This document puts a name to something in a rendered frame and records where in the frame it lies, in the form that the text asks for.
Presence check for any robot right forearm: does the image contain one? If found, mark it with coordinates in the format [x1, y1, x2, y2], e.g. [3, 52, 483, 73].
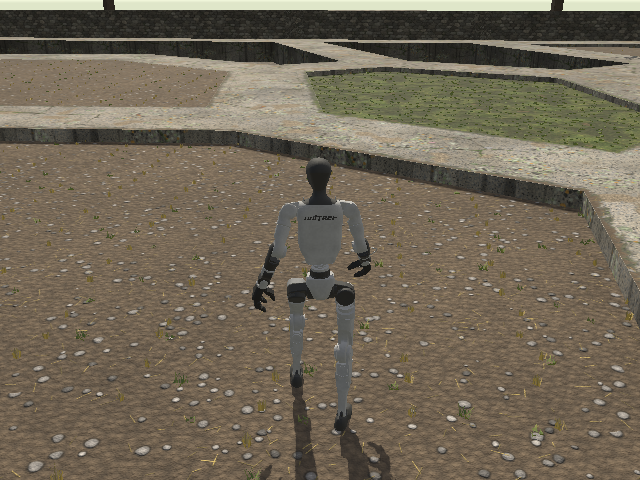
[357, 238, 371, 266]

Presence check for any robot left forearm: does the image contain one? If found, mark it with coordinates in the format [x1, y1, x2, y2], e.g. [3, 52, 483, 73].
[256, 243, 280, 289]

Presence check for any right robot hand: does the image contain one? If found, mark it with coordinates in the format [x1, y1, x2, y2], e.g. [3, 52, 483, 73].
[347, 260, 371, 277]

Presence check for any left robot thigh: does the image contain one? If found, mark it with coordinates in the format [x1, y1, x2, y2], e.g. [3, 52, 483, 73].
[287, 278, 307, 331]

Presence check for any left robot hand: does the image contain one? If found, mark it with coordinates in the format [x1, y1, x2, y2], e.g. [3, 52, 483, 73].
[252, 284, 275, 312]

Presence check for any robot right shin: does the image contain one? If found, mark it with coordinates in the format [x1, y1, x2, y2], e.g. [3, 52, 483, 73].
[335, 345, 353, 417]

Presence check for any left robot upper arm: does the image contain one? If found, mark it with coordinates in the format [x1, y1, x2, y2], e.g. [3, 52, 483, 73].
[271, 201, 299, 259]

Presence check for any right robot upper arm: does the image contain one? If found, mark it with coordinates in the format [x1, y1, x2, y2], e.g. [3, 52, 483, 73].
[339, 200, 368, 254]

